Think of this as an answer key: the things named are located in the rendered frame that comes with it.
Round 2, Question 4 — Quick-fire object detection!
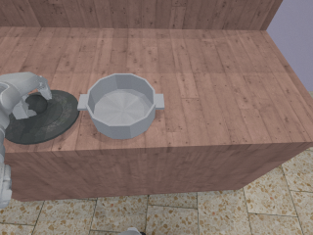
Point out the robot left upper arm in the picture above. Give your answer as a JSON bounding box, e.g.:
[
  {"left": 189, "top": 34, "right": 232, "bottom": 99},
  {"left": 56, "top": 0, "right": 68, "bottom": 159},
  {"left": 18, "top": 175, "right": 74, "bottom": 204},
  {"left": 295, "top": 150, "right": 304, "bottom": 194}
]
[{"left": 0, "top": 162, "right": 13, "bottom": 209}]

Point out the knob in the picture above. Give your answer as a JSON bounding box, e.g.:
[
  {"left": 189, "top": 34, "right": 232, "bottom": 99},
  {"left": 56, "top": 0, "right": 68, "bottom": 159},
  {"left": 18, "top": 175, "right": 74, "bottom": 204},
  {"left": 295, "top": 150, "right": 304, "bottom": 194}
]
[{"left": 25, "top": 94, "right": 48, "bottom": 115}]

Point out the left robot shin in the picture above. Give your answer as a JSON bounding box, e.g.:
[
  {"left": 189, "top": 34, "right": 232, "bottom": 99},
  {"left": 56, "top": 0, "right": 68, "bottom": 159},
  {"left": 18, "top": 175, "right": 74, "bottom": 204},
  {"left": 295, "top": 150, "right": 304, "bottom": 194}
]
[{"left": 127, "top": 227, "right": 140, "bottom": 233}]

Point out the pot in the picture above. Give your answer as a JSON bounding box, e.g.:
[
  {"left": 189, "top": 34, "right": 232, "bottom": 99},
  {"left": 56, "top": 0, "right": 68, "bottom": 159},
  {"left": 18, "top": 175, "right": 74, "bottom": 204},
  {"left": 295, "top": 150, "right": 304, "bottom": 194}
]
[{"left": 77, "top": 73, "right": 165, "bottom": 140}]

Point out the robot left hand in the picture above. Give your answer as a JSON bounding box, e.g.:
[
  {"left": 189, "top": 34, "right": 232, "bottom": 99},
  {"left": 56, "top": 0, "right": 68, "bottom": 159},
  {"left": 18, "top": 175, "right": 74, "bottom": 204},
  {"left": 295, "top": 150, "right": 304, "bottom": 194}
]
[{"left": 0, "top": 71, "right": 52, "bottom": 119}]

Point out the lid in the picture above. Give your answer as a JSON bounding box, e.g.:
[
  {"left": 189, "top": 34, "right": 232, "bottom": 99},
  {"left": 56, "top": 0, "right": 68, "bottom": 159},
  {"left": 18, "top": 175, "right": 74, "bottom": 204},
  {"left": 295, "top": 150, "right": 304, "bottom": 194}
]
[{"left": 5, "top": 89, "right": 80, "bottom": 145}]

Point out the robot left forearm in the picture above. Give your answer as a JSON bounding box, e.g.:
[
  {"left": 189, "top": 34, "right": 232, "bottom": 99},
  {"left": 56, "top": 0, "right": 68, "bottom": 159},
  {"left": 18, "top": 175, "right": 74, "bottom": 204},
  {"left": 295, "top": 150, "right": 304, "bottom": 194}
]
[{"left": 0, "top": 80, "right": 21, "bottom": 163}]

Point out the table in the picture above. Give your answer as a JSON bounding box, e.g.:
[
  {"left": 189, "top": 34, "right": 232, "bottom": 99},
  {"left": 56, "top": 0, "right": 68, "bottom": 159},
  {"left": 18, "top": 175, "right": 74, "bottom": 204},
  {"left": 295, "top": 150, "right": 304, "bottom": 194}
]
[{"left": 0, "top": 0, "right": 313, "bottom": 202}]

